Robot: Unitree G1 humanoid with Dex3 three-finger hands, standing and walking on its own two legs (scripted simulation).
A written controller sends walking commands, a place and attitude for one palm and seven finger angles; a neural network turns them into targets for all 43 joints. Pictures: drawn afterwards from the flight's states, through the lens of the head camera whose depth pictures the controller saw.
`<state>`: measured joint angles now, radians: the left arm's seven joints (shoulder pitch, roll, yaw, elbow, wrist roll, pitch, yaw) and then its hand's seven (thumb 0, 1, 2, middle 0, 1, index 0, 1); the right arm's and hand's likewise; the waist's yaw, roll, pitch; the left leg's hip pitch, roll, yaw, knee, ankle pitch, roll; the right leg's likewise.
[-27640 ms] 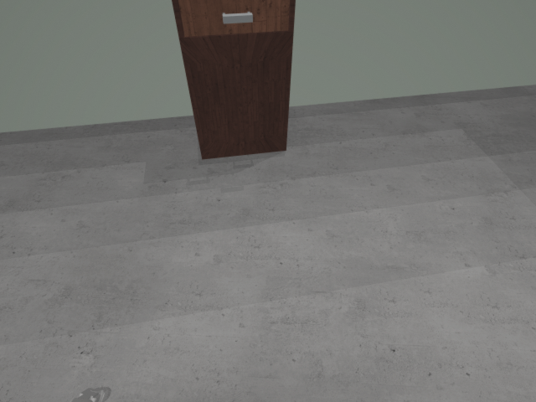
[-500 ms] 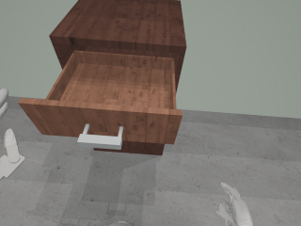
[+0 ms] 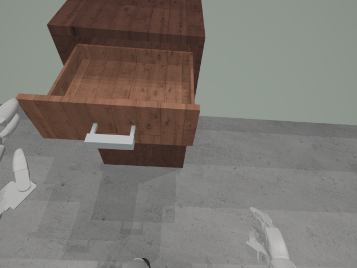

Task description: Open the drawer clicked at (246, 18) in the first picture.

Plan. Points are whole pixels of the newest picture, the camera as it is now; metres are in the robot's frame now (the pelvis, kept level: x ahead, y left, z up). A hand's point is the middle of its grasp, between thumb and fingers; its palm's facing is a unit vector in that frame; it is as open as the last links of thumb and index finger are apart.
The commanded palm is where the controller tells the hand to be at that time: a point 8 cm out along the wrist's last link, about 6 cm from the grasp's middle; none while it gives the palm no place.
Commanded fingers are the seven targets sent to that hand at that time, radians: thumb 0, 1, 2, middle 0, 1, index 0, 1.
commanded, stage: stop stepping back and stand still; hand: left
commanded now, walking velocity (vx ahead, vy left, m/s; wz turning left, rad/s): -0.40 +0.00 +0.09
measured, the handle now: (112, 134) +0.42 +0.21 +0.00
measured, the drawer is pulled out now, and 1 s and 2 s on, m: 0.30 0.30 0.30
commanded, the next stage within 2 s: let the arm hang, fingers relaxed in 0.76 s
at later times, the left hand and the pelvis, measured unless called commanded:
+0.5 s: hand out of the picture +0.05 +0.20 +0.18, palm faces +0.39 -0.79 -0.47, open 7.4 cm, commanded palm -0.01 +0.25 +0.19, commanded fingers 0.00 0.90 0.90 -0.20 -0.30 -0.20 -0.30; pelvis -0.12 -0.04 +0.01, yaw +4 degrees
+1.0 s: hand out of the picture +0.06 +0.21 -0.03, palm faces +0.22 -0.89 -0.40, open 7.4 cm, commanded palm none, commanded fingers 0.00 0.90 0.90 -0.20 -0.30 -0.20 -0.30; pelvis -0.12 -0.04 +0.00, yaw +7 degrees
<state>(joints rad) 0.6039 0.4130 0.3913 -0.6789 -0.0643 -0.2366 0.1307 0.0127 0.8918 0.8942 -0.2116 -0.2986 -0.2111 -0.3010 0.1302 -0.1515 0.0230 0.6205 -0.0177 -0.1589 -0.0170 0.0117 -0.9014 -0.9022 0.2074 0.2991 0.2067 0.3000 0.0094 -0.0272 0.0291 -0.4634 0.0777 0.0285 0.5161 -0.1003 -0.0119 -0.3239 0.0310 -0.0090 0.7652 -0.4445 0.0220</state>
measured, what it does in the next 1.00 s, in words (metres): walks backwards: right foot, then left foot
